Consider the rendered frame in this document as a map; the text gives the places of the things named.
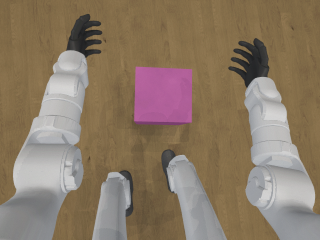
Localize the robot right forearm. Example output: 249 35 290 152
244 77 315 205

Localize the robot right foot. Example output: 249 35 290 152
161 149 176 193

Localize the robot right hand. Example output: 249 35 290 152
228 38 270 88

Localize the carton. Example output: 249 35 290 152
134 66 192 125

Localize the left robot upper arm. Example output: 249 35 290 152
0 143 84 240

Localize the right robot thigh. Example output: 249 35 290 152
166 160 227 240

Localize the right robot upper arm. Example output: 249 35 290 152
245 164 320 240

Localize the robot left hand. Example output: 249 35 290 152
66 14 102 58

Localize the robot left forearm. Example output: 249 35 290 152
13 50 89 189

